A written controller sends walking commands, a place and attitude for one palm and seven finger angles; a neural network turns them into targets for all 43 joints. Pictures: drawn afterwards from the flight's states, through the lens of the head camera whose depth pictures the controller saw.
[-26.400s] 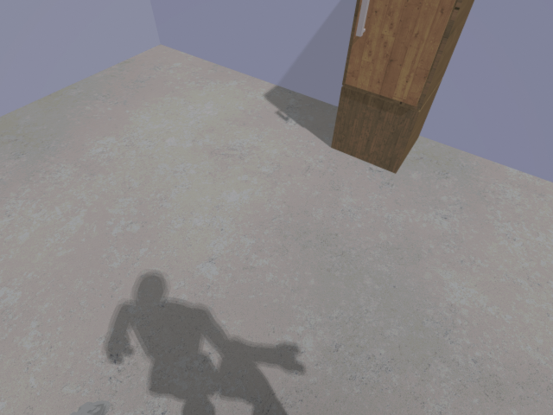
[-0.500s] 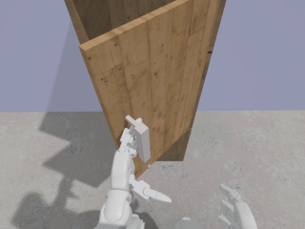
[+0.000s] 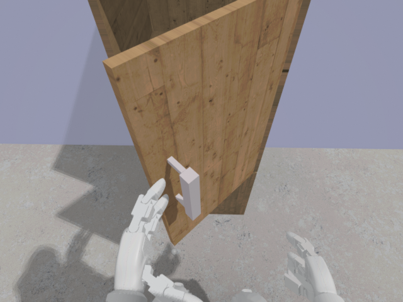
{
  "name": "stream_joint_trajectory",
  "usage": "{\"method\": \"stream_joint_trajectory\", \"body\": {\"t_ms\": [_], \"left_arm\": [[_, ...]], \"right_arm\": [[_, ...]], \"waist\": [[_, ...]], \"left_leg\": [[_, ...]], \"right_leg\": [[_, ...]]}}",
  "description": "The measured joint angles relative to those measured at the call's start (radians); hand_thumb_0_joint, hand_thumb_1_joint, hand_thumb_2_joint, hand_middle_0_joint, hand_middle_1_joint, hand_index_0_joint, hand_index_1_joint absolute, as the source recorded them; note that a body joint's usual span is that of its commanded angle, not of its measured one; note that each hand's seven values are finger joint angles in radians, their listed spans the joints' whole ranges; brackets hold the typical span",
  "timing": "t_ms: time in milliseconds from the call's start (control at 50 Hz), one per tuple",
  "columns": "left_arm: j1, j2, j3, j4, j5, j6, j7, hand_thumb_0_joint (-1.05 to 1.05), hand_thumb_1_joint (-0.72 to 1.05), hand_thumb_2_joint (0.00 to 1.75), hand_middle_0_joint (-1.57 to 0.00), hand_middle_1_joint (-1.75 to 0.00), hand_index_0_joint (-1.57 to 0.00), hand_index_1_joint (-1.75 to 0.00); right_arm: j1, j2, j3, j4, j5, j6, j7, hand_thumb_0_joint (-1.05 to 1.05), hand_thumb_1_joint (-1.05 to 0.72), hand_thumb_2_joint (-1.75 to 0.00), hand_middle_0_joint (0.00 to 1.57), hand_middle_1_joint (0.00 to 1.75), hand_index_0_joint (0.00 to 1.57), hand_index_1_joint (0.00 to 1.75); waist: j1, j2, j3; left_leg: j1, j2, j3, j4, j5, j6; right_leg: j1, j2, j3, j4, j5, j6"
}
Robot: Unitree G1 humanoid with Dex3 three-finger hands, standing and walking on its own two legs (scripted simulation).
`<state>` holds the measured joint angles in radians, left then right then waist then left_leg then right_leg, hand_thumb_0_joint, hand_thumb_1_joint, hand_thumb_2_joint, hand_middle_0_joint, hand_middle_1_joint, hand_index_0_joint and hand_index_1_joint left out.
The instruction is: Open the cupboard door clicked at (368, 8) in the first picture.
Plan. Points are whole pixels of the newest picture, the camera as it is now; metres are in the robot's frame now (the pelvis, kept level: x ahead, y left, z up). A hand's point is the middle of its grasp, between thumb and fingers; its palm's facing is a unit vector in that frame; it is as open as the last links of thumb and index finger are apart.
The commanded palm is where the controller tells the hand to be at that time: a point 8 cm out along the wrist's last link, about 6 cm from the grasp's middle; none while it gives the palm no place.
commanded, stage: slide the hand sideways off the handle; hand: left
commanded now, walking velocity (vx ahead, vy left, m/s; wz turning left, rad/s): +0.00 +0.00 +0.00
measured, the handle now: (184, 189) +0.31 +0.06 +0.07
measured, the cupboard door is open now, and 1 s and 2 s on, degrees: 45 45 45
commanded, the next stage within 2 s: draw the hand back to the body in 0.38 s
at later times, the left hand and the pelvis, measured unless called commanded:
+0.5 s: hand (146, 273) +0.17 +0.10 +0.07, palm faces +0.02 -1.00 -0.01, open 16.3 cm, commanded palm +0.13 +0.16 +0.08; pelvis -0.01 -0.02 -0.01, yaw +0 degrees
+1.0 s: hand (90, 255) +0.17 +0.16 +0.14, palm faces +0.03 -1.00 -0.07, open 16.2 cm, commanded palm +0.14 +0.22 +0.16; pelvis +0.01 +0.00 +0.03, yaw +0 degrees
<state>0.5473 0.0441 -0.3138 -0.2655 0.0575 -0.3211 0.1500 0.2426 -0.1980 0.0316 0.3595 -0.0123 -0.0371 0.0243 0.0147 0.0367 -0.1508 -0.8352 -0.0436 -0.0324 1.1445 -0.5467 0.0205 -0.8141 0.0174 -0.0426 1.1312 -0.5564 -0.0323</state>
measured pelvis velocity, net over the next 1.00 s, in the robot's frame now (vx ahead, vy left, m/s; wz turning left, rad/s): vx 0.01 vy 0.00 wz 0.01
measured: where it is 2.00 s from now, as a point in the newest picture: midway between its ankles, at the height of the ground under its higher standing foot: outside the picture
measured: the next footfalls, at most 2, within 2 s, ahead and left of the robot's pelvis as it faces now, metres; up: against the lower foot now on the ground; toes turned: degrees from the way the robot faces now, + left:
none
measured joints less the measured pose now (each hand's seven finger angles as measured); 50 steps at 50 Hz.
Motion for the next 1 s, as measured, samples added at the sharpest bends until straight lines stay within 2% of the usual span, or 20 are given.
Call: {"method": "stream_joint_trajectory", "body": {"t_ms": [280, 400, 500, 700, 840, 1000], "left_arm": [[0.148, 0.05, 0.13, -0.082, -0.096, -0.041, -0.115, -0.01, -0.5, 0.3, -0.15, -0.3, -0.16, -0.3], [0.164, 0.071, 0.174, -0.087, -0.14, -0.058, -0.17, -0.01, -0.5, 0.3, -0.15, -0.3, -0.15, -0.3], [0.139, 0.078, 0.193, -0.076, -0.162, -0.053, -0.193, -0.01, -0.5, 0.3, -0.15, -0.3, -0.15, -0.3], [0.128, 0.122, 0.261, -0.142, -0.204, 0.034, -0.2, -0.01, -0.5, 0.3, -0.15, -0.3, -0.15, -0.3], [0.144, 0.142, 0.304, -0.163, -0.235, 0.082, -0.231, -0.01, -0.5, 0.3, -0.15, -0.3, -0.15, -0.3], [0.149, 0.173, 0.366, -0.203, -0.278, 0.118, -0.266, -0.01, -0.47, 0.31, -0.15, -0.3, -0.15, -0.3]], "right_arm": [[0.017, -0.007, -0.019, 0.006, 0.011, -0.01, -0.026, 0.01, -0.9, -0.9, 0.2, 0.29, 0.2, 0.3], [0.011, -0.014, -0.03, 0.017, 0.019, -0.016, -0.042, 0.01, -0.9, -0.9, 0.2, 0.29, 0.2, 0.3], [0.008, -0.015, -0.031, 0.02, 0.023, -0.022, -0.055, 0.01, -0.9, -0.9, 0.2, 0.29, 0.2, 0.3], [0.031, -0.004, -0.014, 0.021, 0.047, -0.008, -0.076, 0.01, -0.9, -0.9, 0.2, 0.29, 0.2, 0.3], [0.048, -0.014, -0.006, 0.026, 0.054, -0.028, -0.085, 0.01, -0.9, -0.9, 0.2, 0.29, 0.2, 0.3], [0.043, -0.024, -0.005, 0.045, 0.063, -0.059, -0.092, 0.01, -0.9, -0.9, 0.2, 0.29, 0.2, 0.3]], "waist": [[0.001, -0.002, -0.014], [0.003, 0.001, -0.018], [0.002, 0.003, -0.02], [-0.004, 0.017, -0.011], [-0.006, 0.019, -0.009], [0.004, 0.019, -0.003]], "left_leg": [[-0.029, 0.009, -0.016, 0.025, -0.011, -0.02], [-0.053, 0.011, -0.023, 0.046, -0.013, -0.025], [-0.067, 0.013, -0.027, 0.059, -0.013, -0.026], [0.032, 0.018, -0.027, -0.015, 0.011, -0.018], [0.115, 0.018, -0.024, -0.087, 0.033, -0.008], [0.187, 0.016, -0.025, -0.137, 0.044, 0.003]], "right_leg": [[-0.029, 0.009, -0.016, 0.028, -0.014, -0.018], [-0.051, 0.012, -0.024, 0.046, -0.016, -0.022], [-0.062, 0.014, -0.029, 0.054, -0.015, -0.023], [0.041, 0.019, -0.025, -0.033, 0.018, -0.015], [0.129, 0.019, -0.019, -0.115, 0.046, -0.005], [0.209, 0.017, -0.017, -0.181, 0.064, 0.006]]}}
